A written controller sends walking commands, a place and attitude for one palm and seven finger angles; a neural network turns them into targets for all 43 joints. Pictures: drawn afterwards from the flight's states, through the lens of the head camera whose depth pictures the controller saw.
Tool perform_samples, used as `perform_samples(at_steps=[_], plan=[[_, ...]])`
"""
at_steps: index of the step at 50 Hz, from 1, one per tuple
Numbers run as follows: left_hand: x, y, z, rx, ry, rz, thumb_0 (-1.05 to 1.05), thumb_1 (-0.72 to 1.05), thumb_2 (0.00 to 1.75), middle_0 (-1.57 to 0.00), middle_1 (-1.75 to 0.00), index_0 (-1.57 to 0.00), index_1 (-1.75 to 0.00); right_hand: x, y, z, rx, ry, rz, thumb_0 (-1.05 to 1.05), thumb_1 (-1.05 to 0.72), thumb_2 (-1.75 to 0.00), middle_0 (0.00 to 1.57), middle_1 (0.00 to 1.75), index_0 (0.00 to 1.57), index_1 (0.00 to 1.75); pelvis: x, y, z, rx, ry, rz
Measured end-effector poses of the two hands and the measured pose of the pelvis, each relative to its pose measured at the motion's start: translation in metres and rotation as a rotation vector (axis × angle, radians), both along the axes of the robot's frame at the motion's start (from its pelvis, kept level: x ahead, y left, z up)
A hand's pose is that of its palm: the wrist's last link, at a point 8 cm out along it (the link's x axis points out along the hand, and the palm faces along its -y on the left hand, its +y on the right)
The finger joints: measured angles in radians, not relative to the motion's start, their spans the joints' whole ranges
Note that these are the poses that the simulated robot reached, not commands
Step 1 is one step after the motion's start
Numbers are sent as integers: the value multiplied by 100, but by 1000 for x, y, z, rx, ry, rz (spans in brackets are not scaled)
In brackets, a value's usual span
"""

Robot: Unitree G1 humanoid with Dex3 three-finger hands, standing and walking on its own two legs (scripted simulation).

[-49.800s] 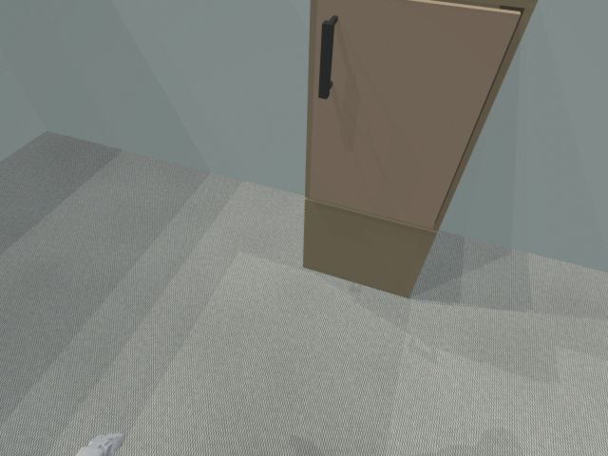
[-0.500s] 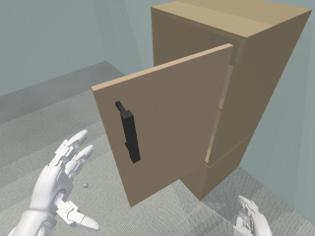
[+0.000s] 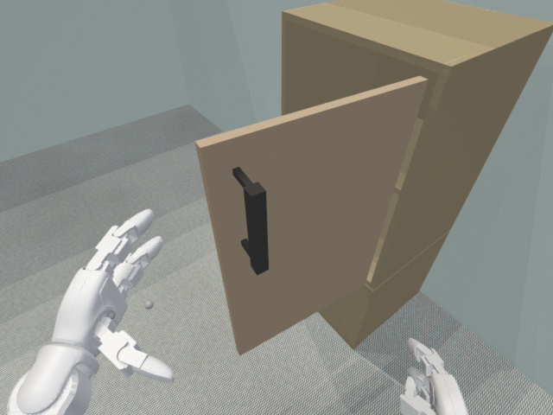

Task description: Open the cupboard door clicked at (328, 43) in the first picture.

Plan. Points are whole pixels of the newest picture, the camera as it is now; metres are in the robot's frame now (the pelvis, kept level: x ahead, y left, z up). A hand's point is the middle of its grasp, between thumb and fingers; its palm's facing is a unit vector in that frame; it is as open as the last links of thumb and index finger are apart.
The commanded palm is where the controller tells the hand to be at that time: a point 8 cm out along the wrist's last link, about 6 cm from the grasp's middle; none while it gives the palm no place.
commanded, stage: draw the hand back to the body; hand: left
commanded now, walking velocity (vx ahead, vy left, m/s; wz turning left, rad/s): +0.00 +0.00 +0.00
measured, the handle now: (250, 223) +0.35 +0.08 +0.13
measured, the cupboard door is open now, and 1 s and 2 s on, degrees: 83 83 83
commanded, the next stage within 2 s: step back with the hand held close in 1.22 s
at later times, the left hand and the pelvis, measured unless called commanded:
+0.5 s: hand (99, 287) +0.21 +0.23 +0.15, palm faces +0.35 -0.88 -0.31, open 13.3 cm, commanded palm +0.17 +0.27 +0.17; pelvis +0.01 +0.01 +0.01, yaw -1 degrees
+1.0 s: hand (88, 261) +0.24 +0.25 +0.17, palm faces +0.44 -0.82 -0.37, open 7.8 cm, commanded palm +0.19 +0.29 +0.18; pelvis +0.03 -0.01 +0.01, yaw -2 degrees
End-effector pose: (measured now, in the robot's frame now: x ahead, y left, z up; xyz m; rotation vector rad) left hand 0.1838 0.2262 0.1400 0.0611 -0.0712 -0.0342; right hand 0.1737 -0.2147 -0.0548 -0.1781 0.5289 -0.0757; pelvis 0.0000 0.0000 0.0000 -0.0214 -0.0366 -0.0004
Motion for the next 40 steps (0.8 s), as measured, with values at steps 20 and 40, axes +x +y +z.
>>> perform_samples(at_steps=[20, 40], plan=[[-18, 41, 14, 232, -25, 357, -1, -16, 44, -16, -31, -16, -30, 4, 8, -1, -47, 85, 17, 1, -90, -90, 21, 30, 20, 30, 5, 8, 10, 3, -21, -15], [9, 56, 41, 350, -83, 439, 1, 53, 74, -19, -31, -19, -30, 26, -11, -8, -25, 153, -34, 1, -90, -90, 21, 30, 20, 30, 34, -1, 14, 14, -18, -36]])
